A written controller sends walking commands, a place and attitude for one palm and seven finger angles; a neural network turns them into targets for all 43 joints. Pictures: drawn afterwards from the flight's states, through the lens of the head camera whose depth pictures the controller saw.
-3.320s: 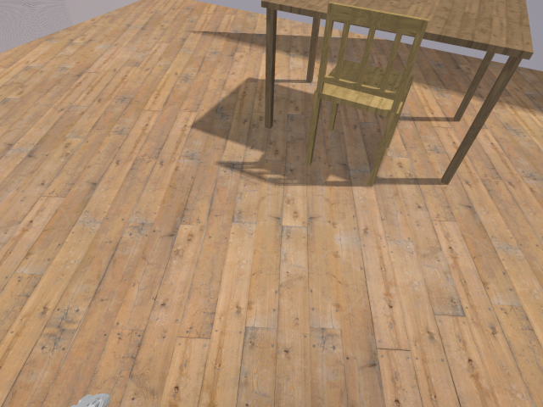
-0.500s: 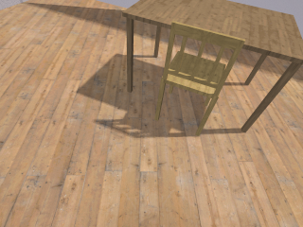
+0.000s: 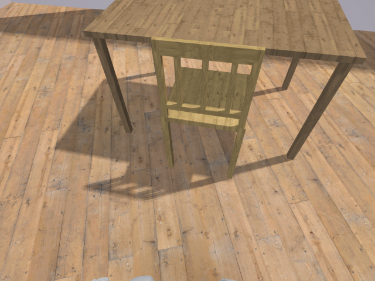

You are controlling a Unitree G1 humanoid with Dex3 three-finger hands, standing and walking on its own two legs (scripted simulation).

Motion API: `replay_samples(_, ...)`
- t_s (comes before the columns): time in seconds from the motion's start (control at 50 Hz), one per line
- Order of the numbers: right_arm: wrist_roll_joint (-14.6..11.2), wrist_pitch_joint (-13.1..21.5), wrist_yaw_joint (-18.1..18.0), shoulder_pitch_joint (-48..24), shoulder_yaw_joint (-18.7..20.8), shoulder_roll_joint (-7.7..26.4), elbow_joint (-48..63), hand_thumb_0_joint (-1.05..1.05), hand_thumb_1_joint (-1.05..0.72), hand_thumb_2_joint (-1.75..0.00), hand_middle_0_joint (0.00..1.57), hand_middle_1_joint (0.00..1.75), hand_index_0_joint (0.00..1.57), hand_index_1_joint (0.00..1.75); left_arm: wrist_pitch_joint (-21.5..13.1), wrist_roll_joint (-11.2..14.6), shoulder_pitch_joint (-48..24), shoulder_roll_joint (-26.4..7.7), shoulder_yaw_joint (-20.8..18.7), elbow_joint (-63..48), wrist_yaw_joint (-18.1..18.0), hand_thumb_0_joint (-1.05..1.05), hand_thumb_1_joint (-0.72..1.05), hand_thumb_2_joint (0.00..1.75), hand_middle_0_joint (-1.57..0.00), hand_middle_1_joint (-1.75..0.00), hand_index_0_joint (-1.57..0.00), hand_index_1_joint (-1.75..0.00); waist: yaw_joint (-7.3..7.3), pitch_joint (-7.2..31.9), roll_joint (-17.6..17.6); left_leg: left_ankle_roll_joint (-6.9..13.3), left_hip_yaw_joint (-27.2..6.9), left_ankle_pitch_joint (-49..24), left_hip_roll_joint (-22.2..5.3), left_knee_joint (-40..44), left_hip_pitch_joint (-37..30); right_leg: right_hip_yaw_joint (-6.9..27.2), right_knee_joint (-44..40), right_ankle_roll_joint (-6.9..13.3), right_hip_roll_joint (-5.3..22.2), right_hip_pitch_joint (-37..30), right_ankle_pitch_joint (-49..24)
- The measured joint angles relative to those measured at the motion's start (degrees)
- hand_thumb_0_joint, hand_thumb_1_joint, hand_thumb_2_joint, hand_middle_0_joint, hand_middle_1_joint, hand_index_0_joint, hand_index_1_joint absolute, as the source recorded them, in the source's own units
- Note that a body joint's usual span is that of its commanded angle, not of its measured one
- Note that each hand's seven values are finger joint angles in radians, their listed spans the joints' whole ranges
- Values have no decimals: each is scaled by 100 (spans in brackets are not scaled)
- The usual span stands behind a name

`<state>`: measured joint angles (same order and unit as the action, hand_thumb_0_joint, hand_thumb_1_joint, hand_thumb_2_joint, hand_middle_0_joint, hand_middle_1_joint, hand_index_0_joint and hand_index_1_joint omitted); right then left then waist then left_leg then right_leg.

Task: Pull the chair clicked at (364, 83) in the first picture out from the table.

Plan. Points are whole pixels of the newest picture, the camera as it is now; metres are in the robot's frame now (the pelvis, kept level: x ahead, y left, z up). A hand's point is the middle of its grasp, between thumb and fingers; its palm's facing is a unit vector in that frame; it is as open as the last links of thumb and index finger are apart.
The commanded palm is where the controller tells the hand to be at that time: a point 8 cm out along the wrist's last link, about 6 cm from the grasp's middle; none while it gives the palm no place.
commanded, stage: turn to face it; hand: left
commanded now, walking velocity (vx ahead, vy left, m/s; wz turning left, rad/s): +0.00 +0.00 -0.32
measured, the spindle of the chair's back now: (204, 86) +0.81 -0.04 -0.10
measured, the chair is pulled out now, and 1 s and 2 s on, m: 0.00 0.00 0.00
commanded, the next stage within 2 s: take the last steps up to it in 0.38 s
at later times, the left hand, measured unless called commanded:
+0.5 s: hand out of the picture +0.14 +0.22 -0.17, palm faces -0.08 -0.99 -0.15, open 7.4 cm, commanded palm none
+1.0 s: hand (128, 273) +0.16 +0.16 -0.15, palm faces -0.17 -0.97 -0.18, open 7.3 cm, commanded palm none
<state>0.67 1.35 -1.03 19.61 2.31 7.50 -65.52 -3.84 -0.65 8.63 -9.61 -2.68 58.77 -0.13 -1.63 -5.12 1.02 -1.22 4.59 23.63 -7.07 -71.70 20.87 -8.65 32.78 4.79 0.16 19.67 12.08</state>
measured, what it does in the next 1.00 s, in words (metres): walks ahead: left foot, then right foot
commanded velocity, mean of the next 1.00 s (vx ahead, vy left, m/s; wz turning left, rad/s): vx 0.16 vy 0.00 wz -0.15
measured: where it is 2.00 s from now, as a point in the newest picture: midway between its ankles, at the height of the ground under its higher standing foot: (196, 252)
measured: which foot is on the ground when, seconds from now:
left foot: up 0.00-0.32, down 0.34-0.76, up 0.78-1.00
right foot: down 0.00-0.34, up 0.36-0.74, down 0.76-1.00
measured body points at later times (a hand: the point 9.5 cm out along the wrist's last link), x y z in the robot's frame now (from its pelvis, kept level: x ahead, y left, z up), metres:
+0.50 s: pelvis +0.08 +0.04 +0.01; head +0.11 +0.07 +0.46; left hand +0.14 +0.27 -0.16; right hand +0.13 -0.19 -0.12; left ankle +0.12 +0.14 -0.73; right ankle +0.04 -0.08 -0.67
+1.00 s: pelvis +0.15 -0.01 +0.02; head +0.16 -0.03 +0.47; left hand +0.17 +0.21 -0.14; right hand +0.10 -0.24 -0.15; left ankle +0.23 +0.11 -0.67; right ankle +0.06 -0.09 -0.73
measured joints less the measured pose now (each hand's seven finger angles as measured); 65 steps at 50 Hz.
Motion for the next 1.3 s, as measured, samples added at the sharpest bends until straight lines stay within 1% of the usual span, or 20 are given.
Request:
replay_samples(0.06, 36, -8, -30, -456, 18, 78, 339, 1, -91, -90, 20, 30, 19, 30, 26, -6, 164, -7, -31, 68, -93, 0, 94, 90, -21, -30, -20, -30, 3, 108, 41, -92, -57, -301, -63, 517, 663, 75, -496, 42, -103, -276, -143)
replay_samples(0.14, 58, -63, -75, -913, 66, 270, 597, 2, -94, -90, 20, 30, 19, 30, 112, -32, 358, 37, 18, 150, -68, 0, 94, 90, -21, -30, -20, -30, 65, 212, 107, -213, -113, -608, -63, 1333, 1004, 222, -785, 6, -216, -473, -176)
replay_samples(0.22, 31, -108, -52, -1134, 37, 318, 711, 1, -93, -90, 20, 30, 19, 30, 220, -51, 500, 81, 25, 174, -42, 0, 92, 90, -21, -30, -20, -30, 182, 284, 43, -276, -118, -616, 32, 2176, 796, 369, -808, -50, -296, -600, -74)
replay_samples(0.3, 9, -118, -56, -1180, -26, 248, 743, 1, -92, -90, 20, 30, 19, 30, 326, -48, 593, 78, 1, 163, -29, 1, 92, 90, -21, -30, -20, -30, 304, 344, -89, -256, -82, -702, 200, 3176, 170, 487, -613, -151, -342, -654, 138)
replay_samples(0.32, 5, -97, -60, -1161, -49, 230, 748, 1, -92, -90, 20, 30, 19, 30, 354, -35, 621, 72, -6, 163, -30, 1, 91, 90, -21, -30, -20, -30, 317, 364, -107, -238, -60, -938, 229, 3565, -76, 509, -506, -190, -362, -647, 222)
replay_samples(0.34, 9, -63, -68, -1135, -68, 203, 745, 1, -92, -90, 20, 30, 19, 30, 388, -17, 641, 55, -12, 162, -32, 1, 91, 90, -21, -30, -20, -30, 316, 386, -136, -77, -30, -1050, 244, 3836, -257, 527, -359, -233, -370, -613, 325)
replay_samples(0.4, 55, -81, -78, -1091, -148, 41, 751, 1, -91, -90, 20, 30, 19, 30, 499, 16, 606, -53, -50, 156, -35, 1, 91, 90, -21, -30, -20, -30, 376, 339, -390, 254, 197, -817, 335, 3847, -411, 658, 540, -395, -212, -333, 1171)
replay_samples(0.48, 52, -103, -173, -1054, -137, -21, 806, 0, -93, -90, 20, 30, 20, 30, 602, -33, 557, -125, -101, 120, 8, 1, 91, 90, -20, -30, -20, -30, 326, 267, -391, 307, 415, -928, 327, 4230, -640, 758, 1898, -553, -21, 155, 1454)
replay_samples(0.54, 66, -96, -160, -1031, -116, 47, 810, -1, -93, -90, 20, 30, 20, 30, 623, -42, 529, -177, -121, 91, 13, 1, 91, 90, -20, -30, -20, -30, 278, 226, -344, 323, 550, -1016, 307, 4440, -740, 772, 2073, -644, 145, 255, 1372)
replay_samples(0.68, 131, -74, -44, -621, -10, 207, 643, 0, -92, -90, 20, 30, 20, 30, 603, -88, 470, -204, -84, 103, 82, 1, 91, 90, -20, -30, -20, -30, 43, 316, -124, 200, 693, -942, 163, 4495, -848, 489, 896, -587, 248, -262, 1465)
replay_samples(0.74, 110, -105, -9, -330, 25, 269, 470, 0, -91, -90, 20, 30, 20, 30, 478, -83, 443, -172, -39, 98, 111, 1, 91, 90, -20, -30, -20, -30, -11, 386, -79, 76, 728, -767, 133, 4264, -842, 346, -157, -510, 200, -742, 932)
replay_samples(0.82, 81, -278, 57, -7, 49, 373, 182, 1, -91, -90, 20, 30, 20, 30, 258, -71, 497, 25, 38, 139, 50, 1, 91, 90, -20, -30, -20, -30, 6, 471, 137, 40, 361, 298, 96, 2876, -391, 198, -408, -311, 76, -1059, 669)
replay_samples(0.88, 105, -323, 122, -7, 63, 351, 99, 1, -91, -90, 20, 30, 19, 30, 150, -55, 751, 93, 42, 179, -31, 1, 92, 90, -20, -30, -20, -30, 101, 513, 67, 56, 179, 114, 162, 1819, 168, 250, -783, -276, 65, -1356, 620)
replay_samples(0.92, 103, -269, 150, -87, 82, 329, 158, 1, -91, -90, 20, 30, 19, 30, 123, -59, 916, 128, 61, 278, -43, 1, 92, 90, -20, -30, -20, -30, 90, 477, 31, 27, 125, -183, 133, 1588, 473, 271, -1034, -279, 51, -1546, 555)
replay_samples(1.0, 76, -181, 189, -330, 93, 269, 328, 1, -91, -90, 20, 30, 19, 30, 82, -60, 1190, 219, 122, 492, -36, 1, 92, 90, -20, -30, -20, -30, 85, 361, -4, -13, 97, -692, 64, 1879, 837, 263, -1358, -302, 19, -1855, 558)
replay_samples(1.1, 49, -99, 206, -720, 75, 220, 487, 1, -92, -90, 20, 30, 19, 30, 65, -74, 1446, 291, 141, 680, -44, 1, 91, 90, -21, -30, -20, -30, 241, 195, -81, 112, 157, -920, 132, 2839, 758, 269, -1387, -416, 13, -2129, 819)
replay_samples(1.16, 64, 42, 190, -878, 38, 211, 610, 1, -92, -90, 20, 30, 19, 30, 96, -61, 1600, 274, 118, 766, -42, 1, 91, 90, -21, -30, -20, -30, 298, 142, -183, 245, 244, -1138, 311, 3617, 307, 302, -839, -523, 96, -2100, 1287)
replay_samples(1.2, 104, 182, 128, -963, 28, 176, 688, 1, -92, -90, 20, 30, 19, 30, 181, -11, 1582, 232, 101, 817, -23, 1, 91, 90, -21, -30, -20, -30, 268, 90, -280, 380, 289, -1119, 375, 3505, 237, 427, 623, -451, 185, -1549, 1686)
replay_samples(1.24, 87, 214, 78, -973, -15, 105, 731, 1, -91, -90, 20, 30, 19, 30, 271, -8, 1440, 142, 70, 792, -15, 1, 91, 90, -21, -30, -20, -30, 267, 52, -396, 410, 382, -890, 430, 3437, 88, 644, 2297, -327, 168, -820, 1784)
replay_samples(1.3, 56, 221, -31, -858, -26, 18, 685, 0, -92, -90, 20, 30, 20, 30, 301, -41, 1135, 20, 5, 651, 10, 1, 91, 90, -20, -30, -20, -30, 245, 109, -470, 360, 450, -951, 536, 3911, -307, 647, 3309, -305, 254, 47, 1258)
